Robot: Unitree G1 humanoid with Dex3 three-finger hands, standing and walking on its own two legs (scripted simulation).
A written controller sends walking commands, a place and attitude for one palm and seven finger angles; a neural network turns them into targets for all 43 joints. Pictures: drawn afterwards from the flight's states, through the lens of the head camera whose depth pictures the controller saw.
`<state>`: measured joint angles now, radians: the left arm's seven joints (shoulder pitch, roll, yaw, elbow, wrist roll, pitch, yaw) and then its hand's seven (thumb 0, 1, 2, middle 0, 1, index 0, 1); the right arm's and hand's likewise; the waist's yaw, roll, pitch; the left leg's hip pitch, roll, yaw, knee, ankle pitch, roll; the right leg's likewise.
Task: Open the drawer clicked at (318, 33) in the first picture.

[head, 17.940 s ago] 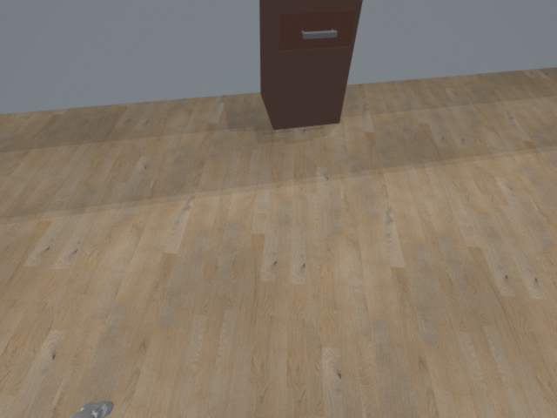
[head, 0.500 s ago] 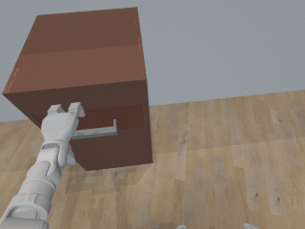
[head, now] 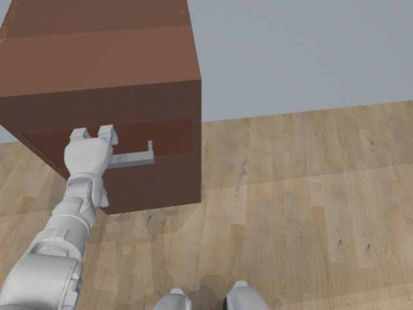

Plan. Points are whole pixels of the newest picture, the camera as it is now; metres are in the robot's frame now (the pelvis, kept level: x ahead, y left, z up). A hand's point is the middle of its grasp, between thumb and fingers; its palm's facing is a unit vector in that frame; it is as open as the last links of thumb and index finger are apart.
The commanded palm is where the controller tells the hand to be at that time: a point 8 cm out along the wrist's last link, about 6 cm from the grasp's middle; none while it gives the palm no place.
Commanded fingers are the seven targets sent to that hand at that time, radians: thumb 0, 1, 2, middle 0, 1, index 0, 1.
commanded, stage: move the hooked fingers above the handle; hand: left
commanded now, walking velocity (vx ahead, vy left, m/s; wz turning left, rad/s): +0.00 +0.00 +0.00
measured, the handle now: (120, 153) +0.49 +0.22 -0.13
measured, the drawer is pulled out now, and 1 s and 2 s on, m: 0.00 0.00 0.00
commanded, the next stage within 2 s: none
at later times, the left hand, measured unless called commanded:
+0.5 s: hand (106, 164) +0.43 +0.23 -0.07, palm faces -0.08 -0.04 -1.00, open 13.8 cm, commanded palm +0.42 +0.22 -0.01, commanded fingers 0.00 -0.50 0.30 -0.30 -1.20 -0.30 -1.20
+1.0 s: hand (102, 165) +0.43 +0.24 -0.07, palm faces -0.06 +0.00 -1.00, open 13.8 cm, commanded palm +0.42 +0.22 -0.01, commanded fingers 0.00 -0.50 0.30 -0.30 -1.20 -0.30 -1.20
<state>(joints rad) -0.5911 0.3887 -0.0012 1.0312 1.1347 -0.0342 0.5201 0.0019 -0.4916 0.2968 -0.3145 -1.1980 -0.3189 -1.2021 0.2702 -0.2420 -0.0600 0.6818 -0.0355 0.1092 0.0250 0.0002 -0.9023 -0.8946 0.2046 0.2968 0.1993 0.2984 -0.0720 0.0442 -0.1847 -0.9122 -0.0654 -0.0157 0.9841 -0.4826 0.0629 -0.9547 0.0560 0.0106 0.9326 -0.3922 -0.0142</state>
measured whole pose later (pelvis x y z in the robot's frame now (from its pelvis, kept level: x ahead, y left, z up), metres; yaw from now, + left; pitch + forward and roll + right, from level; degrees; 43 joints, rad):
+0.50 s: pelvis -0.01 +0.00 -0.02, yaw -1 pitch +26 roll -2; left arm -0.64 0.41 0.02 1.05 1.11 -0.01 0.52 0.00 -0.49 0.30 -0.32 -1.20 -0.32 -1.20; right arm 0.30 -0.24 -0.05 0.71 -0.04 0.11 0.03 0.00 -0.90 -0.89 0.20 0.30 0.20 0.30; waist -0.10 0.05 -0.19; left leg -1.02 -0.05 -0.02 1.08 -0.52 0.06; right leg -1.06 0.07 0.00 1.01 -0.41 -0.02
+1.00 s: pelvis -0.01 -0.01 -0.02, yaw +0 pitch +27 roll -2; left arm -0.67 0.44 0.02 1.08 1.13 -0.03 0.56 0.00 -0.49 0.30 -0.32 -1.20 -0.32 -1.20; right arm 0.25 -0.25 -0.04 0.70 -0.04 0.09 0.02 0.00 -0.90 -0.89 0.20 0.30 0.20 0.30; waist -0.10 0.05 -0.19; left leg -1.05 -0.05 -0.03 1.10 -0.51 0.05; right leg -1.09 0.07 -0.02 1.04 -0.42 -0.03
